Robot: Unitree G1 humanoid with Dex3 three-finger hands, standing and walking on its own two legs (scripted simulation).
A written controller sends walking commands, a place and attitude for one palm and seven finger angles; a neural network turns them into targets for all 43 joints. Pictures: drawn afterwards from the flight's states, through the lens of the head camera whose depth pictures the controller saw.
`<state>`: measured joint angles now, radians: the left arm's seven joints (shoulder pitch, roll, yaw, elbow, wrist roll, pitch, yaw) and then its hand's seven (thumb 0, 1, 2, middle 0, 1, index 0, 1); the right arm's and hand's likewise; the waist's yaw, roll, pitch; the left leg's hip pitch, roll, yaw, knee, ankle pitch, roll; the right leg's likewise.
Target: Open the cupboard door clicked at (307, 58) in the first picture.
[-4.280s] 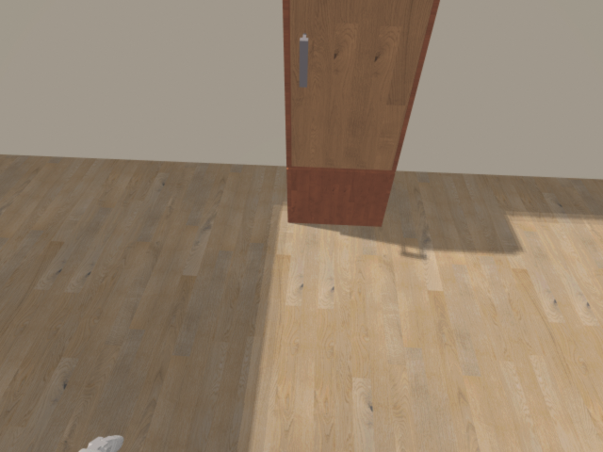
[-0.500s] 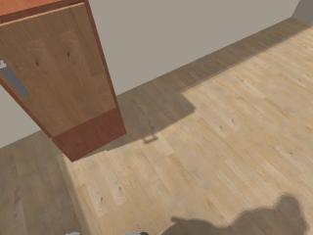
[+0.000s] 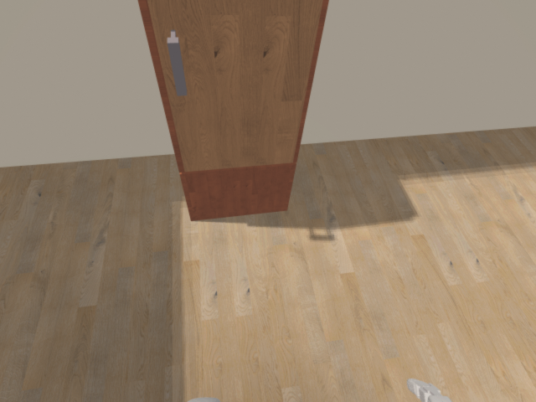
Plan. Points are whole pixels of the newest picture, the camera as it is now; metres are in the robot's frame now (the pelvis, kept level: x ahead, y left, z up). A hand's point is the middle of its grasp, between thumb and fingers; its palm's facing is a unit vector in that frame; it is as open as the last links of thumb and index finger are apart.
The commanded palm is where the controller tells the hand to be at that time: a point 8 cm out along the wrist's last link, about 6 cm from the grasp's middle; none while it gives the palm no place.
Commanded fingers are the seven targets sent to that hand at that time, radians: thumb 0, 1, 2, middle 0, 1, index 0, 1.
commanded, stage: turn to face it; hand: left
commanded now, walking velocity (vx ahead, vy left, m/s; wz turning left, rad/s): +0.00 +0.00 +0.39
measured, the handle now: (177, 63) +0.80 +0.30 +0.02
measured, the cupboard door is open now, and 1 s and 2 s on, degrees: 0 0 0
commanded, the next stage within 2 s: take the last steps up to it in 0.42 s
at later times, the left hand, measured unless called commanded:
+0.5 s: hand out of the picture +0.07 +0.17 -0.13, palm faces +0.18 -0.94 -0.28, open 7.4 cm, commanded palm none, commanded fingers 0.00 0.90 0.90 -0.20 -0.30 -0.20 -0.30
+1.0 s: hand out of the picture -0.08 +0.15 -0.16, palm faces +0.28 -0.95 -0.12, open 7.4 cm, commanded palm none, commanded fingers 0.00 0.90 0.90 -0.20 -0.30 -0.20 -0.30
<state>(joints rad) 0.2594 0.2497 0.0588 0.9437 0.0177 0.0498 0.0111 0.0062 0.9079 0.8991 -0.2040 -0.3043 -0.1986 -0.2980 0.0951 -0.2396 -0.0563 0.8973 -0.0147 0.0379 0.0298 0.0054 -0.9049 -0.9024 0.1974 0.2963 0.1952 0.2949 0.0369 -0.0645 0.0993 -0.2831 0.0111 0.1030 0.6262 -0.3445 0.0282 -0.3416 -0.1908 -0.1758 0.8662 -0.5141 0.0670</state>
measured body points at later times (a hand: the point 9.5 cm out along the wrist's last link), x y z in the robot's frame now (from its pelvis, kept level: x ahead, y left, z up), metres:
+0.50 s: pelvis +0.00 -0.03 +0.01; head +0.02 -0.07 +0.46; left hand +0.06 +0.22 -0.11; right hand +0.07 -0.27 -0.16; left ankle -0.03 +0.10 -0.68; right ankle +0.02 -0.12 -0.72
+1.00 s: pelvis +0.03 +0.00 +0.02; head +0.02 +0.03 +0.47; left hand -0.09 +0.20 -0.15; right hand +0.11 -0.22 -0.12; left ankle -0.03 +0.10 -0.72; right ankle +0.05 -0.13 -0.67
